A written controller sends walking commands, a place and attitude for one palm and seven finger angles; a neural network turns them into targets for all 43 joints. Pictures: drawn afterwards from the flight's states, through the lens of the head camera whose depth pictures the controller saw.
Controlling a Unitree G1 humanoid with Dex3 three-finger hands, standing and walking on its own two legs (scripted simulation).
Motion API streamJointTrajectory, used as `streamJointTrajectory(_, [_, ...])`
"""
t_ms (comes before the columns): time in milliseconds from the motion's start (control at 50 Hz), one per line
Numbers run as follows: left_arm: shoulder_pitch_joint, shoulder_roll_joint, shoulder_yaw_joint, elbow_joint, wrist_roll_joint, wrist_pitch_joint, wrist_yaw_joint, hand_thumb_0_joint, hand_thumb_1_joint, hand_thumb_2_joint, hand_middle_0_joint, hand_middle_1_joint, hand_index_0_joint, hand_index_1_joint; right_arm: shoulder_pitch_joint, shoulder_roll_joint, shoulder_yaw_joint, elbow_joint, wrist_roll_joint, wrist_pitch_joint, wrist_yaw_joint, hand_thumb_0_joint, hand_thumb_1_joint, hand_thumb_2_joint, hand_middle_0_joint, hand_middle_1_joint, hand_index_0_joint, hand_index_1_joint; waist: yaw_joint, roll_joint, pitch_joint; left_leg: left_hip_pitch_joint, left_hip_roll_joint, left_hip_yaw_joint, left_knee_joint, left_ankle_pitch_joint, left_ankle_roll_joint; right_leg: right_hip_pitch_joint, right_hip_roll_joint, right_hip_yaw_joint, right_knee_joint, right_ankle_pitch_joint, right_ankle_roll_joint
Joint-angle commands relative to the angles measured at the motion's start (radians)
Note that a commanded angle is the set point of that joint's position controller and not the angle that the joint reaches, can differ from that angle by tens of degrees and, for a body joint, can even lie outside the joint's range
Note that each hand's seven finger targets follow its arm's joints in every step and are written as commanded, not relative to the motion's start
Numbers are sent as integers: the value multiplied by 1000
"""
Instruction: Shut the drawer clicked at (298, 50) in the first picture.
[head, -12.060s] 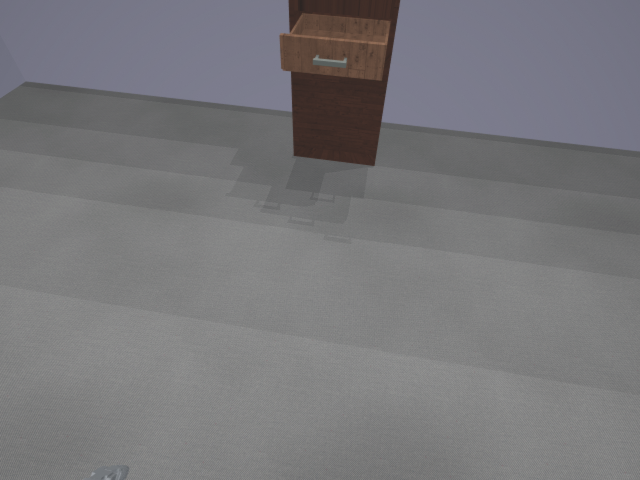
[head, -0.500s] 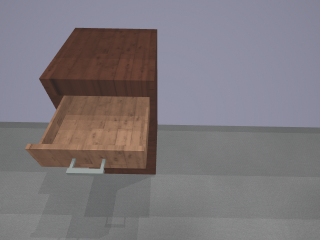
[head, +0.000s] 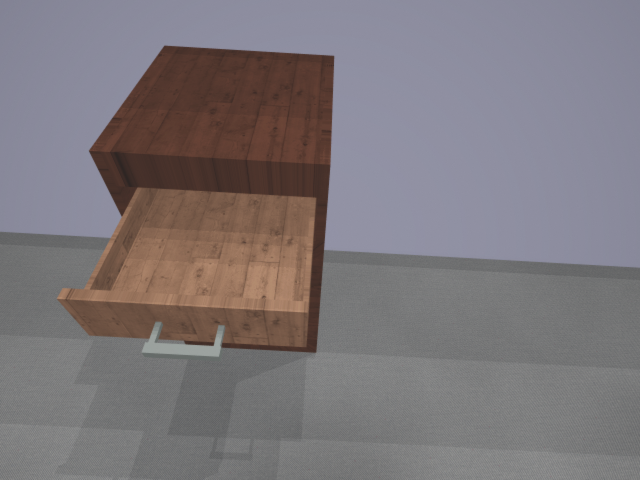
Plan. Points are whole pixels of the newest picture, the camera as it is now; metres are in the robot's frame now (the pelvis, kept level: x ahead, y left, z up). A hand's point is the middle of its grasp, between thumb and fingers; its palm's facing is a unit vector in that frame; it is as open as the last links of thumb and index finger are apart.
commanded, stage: come to a stop and stand still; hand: left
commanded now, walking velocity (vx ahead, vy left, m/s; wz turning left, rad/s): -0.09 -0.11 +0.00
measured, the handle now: (186, 340) +0.33 +0.24 -0.12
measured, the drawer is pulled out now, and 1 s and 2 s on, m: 0.26 0.26 0.26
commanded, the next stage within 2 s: look again from close up in 1.40 s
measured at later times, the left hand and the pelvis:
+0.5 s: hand out of the picture +0.02 +0.17 -0.17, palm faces +0.01 -0.97 -0.23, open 7.4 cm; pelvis -0.03 -0.02 +0.00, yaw +0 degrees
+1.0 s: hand out of the picture -0.08 +0.17 -0.17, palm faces +0.02 -0.98 -0.18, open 7.4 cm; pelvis -0.05 +0.01 +0.01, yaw +0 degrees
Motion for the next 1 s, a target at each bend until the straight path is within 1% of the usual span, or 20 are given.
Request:
streamJointTrajectory(0, [72, 45, -2, -10, -9, -25, -2, 0, 900, 900, -200, -300, -200, -300, 65, -104, -14, -5, 12, -3, -18, 0, -900, -900, 200, 300, 200, 300, -1, 117, 13, 39, 175, -131, -78, 847, 42, 38, -38, 45, -123, 355, -5])
streamJointTrajectory(40, [65, 56, 1, -9, -9, -27, 0, 0, 900, 900, -200, -300, -200, -300, 62, -101, -21, -2, 11, 5, -17, 0, -900, -900, 200, 300, 200, 300, -9, 25, 15, 18, 150, -113, -78, 738, 23, 73, -51, 46, -106, 535, -6])
streamJointTrajectory(60, [59, 58, 1, -12, -10, -24, 2, 0, 900, 900, -200, -300, -200, -300, 63, -100, -23, -1, 11, 7, -17, 0, -900, -900, 200, 300, 200, 300, -14, 36, 4, 26, 147, -104, -85, 715, 19, 74, -55, 46, -98, 561, -6])
streamJointTrajectory(120, [38, 65, 5, -33, -8, -21, 4, 0, 900, 900, -200, -300, -200, -300, 62, -90, -25, 4, 10, 7, -16, 0, -900, -900, 200, 300, 200, 300, -17, 52, -25, 40, 148, -104, -96, 707, 18, 78, -50, 49, -96, 534, -5])
streamJointTrajectory(200, [28, 63, 3, -32, -7, -19, 3, 0, 900, 900, -200, -300, -200, -300, 45, -80, -21, 12, 8, 9, -11, 0, -900, -900, 200, 300, 200, 300, -12, 51, -11, 19, 144, -100, -121, 551, 17, 70, -54, 60, -133, 457, -7])
streamJointTrajectory(220, [-18, 239, -6, -131, -6, -30, -2, 0, 900, 900, -200, -300, -200, -300, -29, -212, -40, -105, 9, 16, 5, 0, -900, -900, 200, 300, 200, 300, -24, 45, 79, -17, 105, -130, -142, 540, 2, -4, 6, 54, -109, 348, -17])
streamJointTrajectory(240, [-20, 155, 11, -143, 2, -28, 5, 0, 900, 900, -200, -300, -200, -300, -16, -193, -71, -123, -4, -5, 0, 0, -900, -900, 200, 300, 200, 300, -20, 85, 2, -34, 158, -144, -65, 536, 10, -31, -30, 61, -72, 245, -15])
streamJointTrajectory(260, [-10, 134, 5, -148, 0, -31, 2, 0, 900, 900, -200, -300, -200, -300, -5, -166, -65, -126, -5, -4, -2, 0, -900, -900, 200, 300, 200, 300, -23, 93, -76, -14, 143, -137, -28, 589, 21, -1, -36, 72, -59, 378, -30])
streamJointTrajectory(280, [19, 107, -2, -147, 0, -36, 7, 0, 900, 900, -200, -300, -200, -300, 6, -132, -59, -125, 0, 2, -1, 0, -900, -900, 200, 300, 200, 300, -18, 51, -123, -18, 134, -124, 16, 530, 18, 30, -50, 89, -88, 446, -33])
streamJointTrajectory(320, [12, 139, -2, -158, 1, -37, 12, 0, 900, 900, -200, -300, -200, -300, 18, -120, -51, -146, 2, 20, 9, 0, -900, -900, 200, 300, 200, 300, -36, -69, -128, -83, 89, -79, 51, 277, 2, 84, -102, 147, -119, 594, -45])
streamJointTrajectory(340, [-2, 147, 3, -161, 1, -37, 14, 0, 900, 900, -200, -300, -200, -300, 11, -116, -54, -148, 3, 30, 12, 0, -900, -900, 200, 300, 200, 300, -40, -90, -92, -117, 72, -67, 51, 150, -4, 74, -127, 158, -146, 550, -49])
streamJointTrajectory(360, [-18, 157, 3, -166, 0, -35, 14, 0, 900, 900, -200, -300, -200, -300, 0, -117, -54, -151, 3, 37, 15, 0, -900, -900, 200, 300, 200, 300, -46, -78, -49, -123, 67, -67, 43, 104, -8, 30, -132, 169, -173, 462, -53])
streamJointTrajectory(400, [-40, 161, 2, -172, 1, -36, 14, 0, 900, 900, -200, -300, -200, -300, -11, -114, -50, -148, 3, 40, 18, 0, -900, -900, 200, 300, 200, 300, -48, -8, -4, -106, 77, -75, 17, 143, -10, -21, -118, 158, -190, 379, -47])
streamJointTrajectory(460, [-46, 157, -6, -167, -2, -34, 13, 0, 900, 900, -200, -300, -200, -300, -31, -134, -42, -140, 2, 38, 24, 0, -900, -900, 200, 300, 200, 300, -38, 39, 19, -85, 103, -95, -28, 226, -2, -19, -73, 118, -181, 323, -21])
streamJointTrajectory(540, [-42, 151, -14, -156, 0, -26, 10, 0, 900, 900, -200, -300, -200, -300, -49, -149, -36, -133, 0, 44, 30, 0, -900, -900, 200, 300, 200, 300, -28, 56, 66, -102, 109, -99, -80, 134, -1, -43, -57, 119, -237, 123, -7])
streamJointTrajectory(580, [-43, 154, -14, -148, -1, -28, 9, 0, 900, 900, -200, -300, -200, -300, -49, -150, -33, -128, 1, 46, 32, 0, -900, -900, 200, 300, 200, 300, -31, 53, 90, -114, 103, -103, -96, 83, -3, -69, -57, 132, -267, 49, -6])
streamJointTrajectory(600, [-45, 153, -14, -145, 0, -29, 8, 0, 900, 900, -200, -300, -200, -300, -44, -150, -33, -124, 1, 45, 33, 0, -900, -900, 200, 300, 200, 300, -32, 73, 87, -115, 104, -104, -105, 74, -2, -70, -56, 133, -272, 39, -6])
streamJointTrajectory(700, [-17, 141, -16, -122, -1, -33, 6, 0, 900, 900, -200, -300, -200, -300, -32, -148, -30, -100, 3, 43, 34, 0, -900, -900, 200, 300, 200, 300, -30, 33, 69, -106, 105, -106, -121, 76, 0, -51, -56, 126, -281, 53, 1])
streamJointTrajectory(800, [15, 115, -18, -91, -2, -36, 7, 0, 900, 900, -200, -300, -200, -300, -13, -135, -28, -62, 7, 36, 31, 0, -900, -900, 200, 300, 200, 300, -26, 47, 44, -103, 116, -111, -142, 100, 5, -15, -53, 108, -259, 122, 3])
streamJointTrajectory(980, [71, 70, -24, -36, -1, -36, 12, 0, 900, 900, -200, -300, -200, -300, 20, -109, -25, -6, 12, 28, 24, 0, -900, -900, 200, 300, 200, 300, -20, 51, 55, -106, 125, -121, -175, 113, 11, 7, -51, 83, -229, 187, 10])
